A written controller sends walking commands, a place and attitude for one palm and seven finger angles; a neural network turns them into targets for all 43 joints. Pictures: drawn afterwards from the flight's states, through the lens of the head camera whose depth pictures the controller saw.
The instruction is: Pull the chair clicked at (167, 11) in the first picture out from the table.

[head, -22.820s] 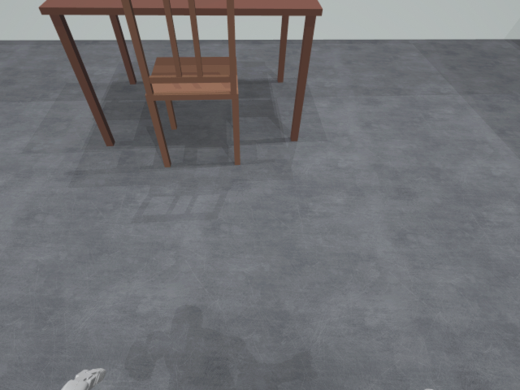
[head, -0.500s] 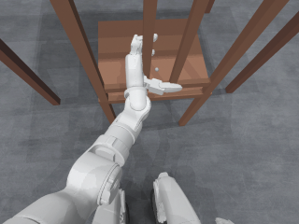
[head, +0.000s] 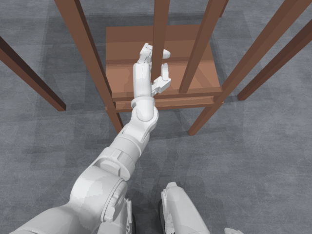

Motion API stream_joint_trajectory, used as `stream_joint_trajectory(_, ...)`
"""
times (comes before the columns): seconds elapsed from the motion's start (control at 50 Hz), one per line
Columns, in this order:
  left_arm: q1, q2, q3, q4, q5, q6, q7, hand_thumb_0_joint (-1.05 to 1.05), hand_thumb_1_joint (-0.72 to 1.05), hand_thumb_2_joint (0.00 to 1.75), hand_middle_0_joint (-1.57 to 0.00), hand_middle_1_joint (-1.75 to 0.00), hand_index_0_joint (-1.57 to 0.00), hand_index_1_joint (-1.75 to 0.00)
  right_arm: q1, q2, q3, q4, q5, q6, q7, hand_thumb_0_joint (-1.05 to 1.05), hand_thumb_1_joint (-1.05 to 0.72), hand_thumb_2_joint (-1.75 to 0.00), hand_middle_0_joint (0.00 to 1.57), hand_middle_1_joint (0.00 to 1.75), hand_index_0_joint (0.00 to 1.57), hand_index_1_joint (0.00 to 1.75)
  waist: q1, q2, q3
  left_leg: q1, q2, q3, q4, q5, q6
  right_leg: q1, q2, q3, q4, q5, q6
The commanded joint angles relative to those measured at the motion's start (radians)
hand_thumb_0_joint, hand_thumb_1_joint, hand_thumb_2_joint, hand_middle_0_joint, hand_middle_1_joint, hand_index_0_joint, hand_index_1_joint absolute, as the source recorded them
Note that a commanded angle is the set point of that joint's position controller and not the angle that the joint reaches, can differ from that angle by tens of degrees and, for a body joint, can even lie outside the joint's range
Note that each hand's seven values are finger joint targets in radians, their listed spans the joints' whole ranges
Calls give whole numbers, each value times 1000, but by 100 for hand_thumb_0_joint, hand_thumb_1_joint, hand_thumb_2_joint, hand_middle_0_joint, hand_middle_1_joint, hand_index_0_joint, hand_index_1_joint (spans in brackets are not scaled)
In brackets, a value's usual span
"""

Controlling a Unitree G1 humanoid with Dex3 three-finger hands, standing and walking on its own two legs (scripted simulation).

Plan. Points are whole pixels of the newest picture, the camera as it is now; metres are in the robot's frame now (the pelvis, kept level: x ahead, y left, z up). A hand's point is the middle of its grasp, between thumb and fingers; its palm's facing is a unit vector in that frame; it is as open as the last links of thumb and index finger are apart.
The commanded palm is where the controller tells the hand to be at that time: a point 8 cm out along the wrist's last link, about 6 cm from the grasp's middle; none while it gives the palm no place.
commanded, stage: hook a spindle and tug to test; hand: left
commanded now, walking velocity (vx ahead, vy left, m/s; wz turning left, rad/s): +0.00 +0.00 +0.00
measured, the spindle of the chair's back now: (157, 57) +0.51 -0.06 +0.07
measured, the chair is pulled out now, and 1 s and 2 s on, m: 0.01 0.09 0.25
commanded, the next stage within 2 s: step backward, pulling the chair out in 0.52 s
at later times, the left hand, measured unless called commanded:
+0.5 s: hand (166, 89) +0.44 -0.07 +0.03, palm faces -0.08 -1.00 -0.04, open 5.5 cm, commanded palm +0.42 -0.03 +0.03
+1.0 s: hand (145, 104) +0.40 -0.02 +0.06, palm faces -0.37 -0.92 -0.12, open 5.4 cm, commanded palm +0.43 +0.03 +0.06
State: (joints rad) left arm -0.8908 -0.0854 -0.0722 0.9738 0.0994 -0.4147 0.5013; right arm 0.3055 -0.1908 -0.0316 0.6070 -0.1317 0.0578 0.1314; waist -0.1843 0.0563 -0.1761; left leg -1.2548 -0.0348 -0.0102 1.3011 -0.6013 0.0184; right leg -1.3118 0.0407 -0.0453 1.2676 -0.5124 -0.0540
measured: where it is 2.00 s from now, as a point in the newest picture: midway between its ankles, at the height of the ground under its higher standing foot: outside the picture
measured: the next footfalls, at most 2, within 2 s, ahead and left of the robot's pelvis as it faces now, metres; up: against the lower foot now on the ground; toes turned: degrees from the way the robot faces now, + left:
none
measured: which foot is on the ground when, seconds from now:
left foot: down 0.00-1.00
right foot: down 0.00-1.00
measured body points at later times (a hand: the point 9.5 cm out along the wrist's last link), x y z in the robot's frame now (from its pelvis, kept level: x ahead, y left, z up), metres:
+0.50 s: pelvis +0.00 -0.01 +0.01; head +0.16 -0.02 +0.42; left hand +0.44 -0.02 +0.03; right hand +0.06 -0.25 -0.13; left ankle -0.01 +0.11 -0.61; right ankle +0.03 -0.09 -0.61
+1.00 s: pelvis +0.03 +0.01 +0.12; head +0.13 -0.01 +0.55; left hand +0.41 +0.03 +0.07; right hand +0.03 -0.25 -0.02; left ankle -0.01 +0.11 -0.61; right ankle +0.03 -0.09 -0.61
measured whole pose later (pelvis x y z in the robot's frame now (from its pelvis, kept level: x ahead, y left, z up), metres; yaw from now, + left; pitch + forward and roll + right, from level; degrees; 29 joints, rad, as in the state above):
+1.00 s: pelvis +0.03 +0.01 +0.12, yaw -2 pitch +13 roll +0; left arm -0.70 -0.01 -0.15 1.18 -0.03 -0.15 0.10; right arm 0.32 -0.24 0.00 0.66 0.08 0.19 -0.10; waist -0.13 0.04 0.00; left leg -0.48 -0.03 0.02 0.58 -0.33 0.03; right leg -0.55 0.04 0.02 0.59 -0.26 -0.02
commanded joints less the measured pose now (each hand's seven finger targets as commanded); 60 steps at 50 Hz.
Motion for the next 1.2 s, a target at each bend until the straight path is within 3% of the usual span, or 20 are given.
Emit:
stream_joint_trajectory(0.0, -310, -83, -69, -263, 41, -75, -14, 0, 90, 90, -50, -145, -50, -145, 175, -132, -52, -69, 4, -17, -1, 0, -90, -90, 20, 30, 20, 30, -53, -53, -627, 281, 16, -3, -83, 445, 1, 498, -36, 45, -156, 547, 22)
stream_joint_trajectory(0.16, -270, -112, -120, -320, 55, -62, -2, 0, 90, 90, -50, -145, -50, -145, 163, -130, -52, -77, 12, -17, -2, 0, -90, -90, 20, 30, 20, 30, -54, -56, -581, 278, 15, -6, -94, 431, 2, 497, -35, 48, -166, 538, 21)
stream_joint_trajectory(0.42, -179, -104, -119, -319, 36, -56, -23, 0, 90, 90, -50, -145, -50, -145, 116, -121, -41, -84, 20, -14, -17, 0, -90, -90, 20, 30, 20, 30, -37, -98, -552, 214, 1, 12, -102, 351, 3, 559, -49, 74, -181, 512, 30)
stream_joint_trajectory(0.58, -222, -87, -96, -322, 24, -62, -20, 0, 90, 90, -50, -145, -50, -145, 99, -124, -36, -80, 20, -21, -27, 0, -90, -90, 20, 30, 20, 30, -40, -97, -541, 196, -3, 13, -99, 323, 5, 545, -50, 78, -186, 471, 30)
stream_joint_trajectory(0.6, -286, -13, -51, -383, 23, -70, -17, 0, 90, 90, -50, -145, -50, -145, 96, -131, -34, -85, 21, -18, -34, 0, -90, -90, 20, 30, 20, 30, -38, -92, -580, 203, -2, 16, -97, 323, 6, 567, -52, 86, -182, 471, 32)
stream_joint_trajectory(0.62, -454, 192, -67, -505, 41, 52, -137, 0, 90, 90, -50, -145, -50, -145, 168, -121, -40, -167, 123, 106, -73, 0, -90, -90, 20, 30, 20, 30, -19, -155, -832, 450, 27, 37, -276, 347, 29, 1074, -134, 226, -389, 589, 101)
stream_joint_trajectory(0.64, -547, 206, -84, -587, -3, 92, -199, 0, 90, 90, -50, -145, -50, -145, 171, -101, -45, -229, 173, 143, -107, 0, -90, -90, 20, 30, 20, 30, -40, -146, -792, 463, 28, 47, -372, 374, 34, 1290, -144, 258, -446, 777, 113)
stream_joint_trajectory(0.66, -542, 225, -80, -595, -15, 109, -228, 0, 90, 90, -50, -145, -50, -145, 154, -96, -38, -235, 183, 151, -126, 0, -90, -90, 20, 30, 20, 30, -35, -112, -763, 461, 28, 43, -395, 401, 27, 1337, -156, 259, -446, 877, 100)
stream_joint_trajectory(0.68, -423, 225, -74, -538, -16, 138, -256, 0, 90, 90, -50, -145, -50, -145, 103, -103, -30, -228, 191, 169, -134, 0, -90, -90, 20, 30, 20, 30, -9, -28, -717, 503, 29, 35, -417, 431, 17, 1292, -153, 224, -444, 857, 78)
stream_joint_trajectory(0.7, -303, 215, -70, -472, -28, 164, -283, 0, 90, 90, -50, -145, -50, -145, 70, -108, -22, -222, 198, 186, -140, 0, -90, -90, 20, 30, 20, 30, 22, 15, -682, 536, 30, 32, -442, 435, 13, 1251, -156, 223, -466, 794, 79)
stream_joint_trajectory(0.72, -209, 183, -84, -402, -39, 185, -302, 0, 90, 90, -50, -145, -50, -145, 66, -106, -14, -213, 200, 194, -152, 0, -90, -90, 20, 30, 20, 30, 29, 2, -637, 611, 44, 15, -490, 459, 13, 1195, -148, 170, -472, 773, 68)
stream_joint_trajectory(0.76, -111, 124, -113, -269, -60, 216, -334, 0, 90, 90, -50, -145, -50, -145, 86, -118, -6, -185, 207, 202, -172, 0, -90, -90, 20, 30, 20, 30, 23, -104, -579, 676, 66, 11, -572, 481, 15, 1188, -139, 147, -524, 799, 91)
stream_joint_trajectory(0.8, -120, 148, -88, -180, -73, 229, -350, 0, 90, 90, -50, -145, -50, -145, 101, -140, -1, -140, 211, 197, -194, 0, -90, -90, 20, 30, 20, 30, 21, -193, -421, 681, 88, 9, -658, 480, 11, 1199, -143, 137, -586, 854, 106)
stream_joint_trajectory(0.84, -199, 174, -55, -112, -99, 214, -359, 0, 90, 90, -50, -145, -50, -145, 98, -162, -1, -87, 215, 177, -216, 0, -90, -90, 20, 30, 20, 30, 26, -201, -322, 733, 110, -2, -701, 509, 14, 1168, -153, 137, -639, 882, 117)
stream_joint_trajectory(0.88, -265, 191, -42, -55, -108, 202, -369, 0, 90, 90, -50, -145, -50, -145, 99, -173, -3, -34, 215, 146, -233, 0, -90, -90, 20, 30, 20, 30, 37, -121, -252, 821, 125, -10, -731, 597, 14, 1104, -153, 129, -674, 869, 107)
stream_joint_trajectory(0.94, -282, 173, -56, -10, -121, 174, -404, 0, 90, 90, -50, -145, -50, -145, 122, -171, -9, 33, 207, 88, -250, 0, -90, -90, 20, 30, 20, 30, 53, -12, -237, 975, 151, -24, -747, 793, 16, 1026, -140, 121, -698, 844, 96)
stream_joint_trajectory(1.02, -247, 168, -58, -5, -124, 146, -439, 0, 90, 90, -50, -145, -50, -145, 135, -164, -19, 77, 198, 36, -264, 0, -90, -90, 20, 30, 20, 30, 63, 9, -291, 1106, 169, -46, -737, 1040, 1, 1028, -128, 114, -708, 888, 70)
stream_joint_trajectory(1.08, -205, 190, -38, -17, -121, 135, -453, 0, 90, 90, -50, -145, -50, -145, 136, -167, -30, 84, 197, 9, -273, 0, -90, -90, 20, 30, 20, 30, 66, -51, -334, 1145, 178, -53, -739, 1105, -10, 1057, -124, 114, -721, 917, 60)
stream_joint_trajectory(1.14, -180, 217, -24, -34, -113, 124, -460, 0, 90, 90, -50, -145, -50, -145, 125, -171, -37, 84, 194, -9, -277, 0, -90, -90, 20, 30, 20, 30, 70, -68, -337, 1136, 188, -57, -760, 1059, -14, 1059, -124, 120, -731, 865, 52)
stream_joint_trajectory(1.18, -170, 241, -11, -45, -107, 118, -458, 0, 90, 90, -50, -145, -50, -145, 117, -173, -41, 85, 191, -17, -276, 0, -90, -90, 20, 30, 20, 30, 74, -35, -334, 1148, 195, -56, -769, 1052, -15, 1038, -124, 125, -730, 828, 49)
